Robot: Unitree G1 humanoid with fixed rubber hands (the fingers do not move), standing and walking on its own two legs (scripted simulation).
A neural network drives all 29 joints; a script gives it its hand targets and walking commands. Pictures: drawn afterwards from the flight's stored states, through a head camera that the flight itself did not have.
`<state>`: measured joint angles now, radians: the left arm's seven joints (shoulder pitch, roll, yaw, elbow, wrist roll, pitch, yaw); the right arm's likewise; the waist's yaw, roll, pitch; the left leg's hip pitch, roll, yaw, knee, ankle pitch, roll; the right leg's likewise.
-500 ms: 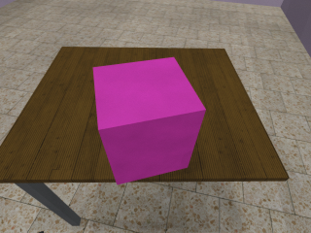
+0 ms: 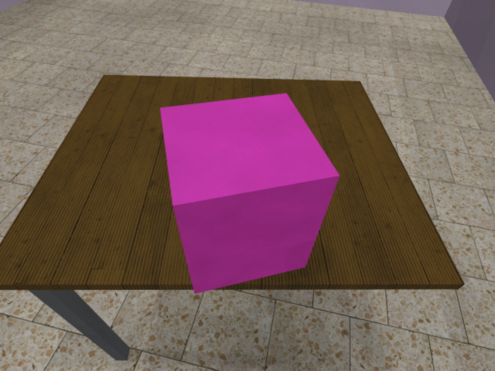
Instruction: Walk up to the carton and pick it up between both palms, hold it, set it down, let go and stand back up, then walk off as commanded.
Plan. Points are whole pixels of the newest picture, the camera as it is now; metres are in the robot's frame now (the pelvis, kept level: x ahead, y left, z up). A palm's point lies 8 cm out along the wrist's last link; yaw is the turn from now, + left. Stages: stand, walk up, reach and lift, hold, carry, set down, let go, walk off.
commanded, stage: stand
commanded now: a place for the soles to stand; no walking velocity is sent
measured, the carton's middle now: (239, 195) +0.41 +0.01 +0.07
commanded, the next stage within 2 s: reach and lift in 0.30 s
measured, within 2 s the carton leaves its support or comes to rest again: neither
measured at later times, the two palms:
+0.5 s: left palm out of the picture +0.15 +0.30 -0.09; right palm out of the picture +0.11 -0.31 -0.11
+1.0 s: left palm out of the picture +0.15 +0.27 -0.05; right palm (430, 365) +0.16 -0.28 -0.05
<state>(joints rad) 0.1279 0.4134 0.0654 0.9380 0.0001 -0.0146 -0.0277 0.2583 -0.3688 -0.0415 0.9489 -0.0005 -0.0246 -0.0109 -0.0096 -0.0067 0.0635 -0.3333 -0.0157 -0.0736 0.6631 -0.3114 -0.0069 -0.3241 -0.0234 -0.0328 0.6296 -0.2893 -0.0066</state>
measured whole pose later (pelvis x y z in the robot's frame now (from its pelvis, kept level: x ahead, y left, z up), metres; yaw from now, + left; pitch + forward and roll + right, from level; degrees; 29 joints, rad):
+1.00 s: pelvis +0.00 -0.01 +0.01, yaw -2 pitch -3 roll -1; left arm 0.30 0.33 0.06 0.31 0.00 0.29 0.05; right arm 0.11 -0.28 -0.07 0.68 -0.02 -0.12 0.08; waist -0.01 0.00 0.11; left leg -0.22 0.03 -0.05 0.52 -0.26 -0.03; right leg -0.20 0.01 -0.03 0.45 -0.20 -0.01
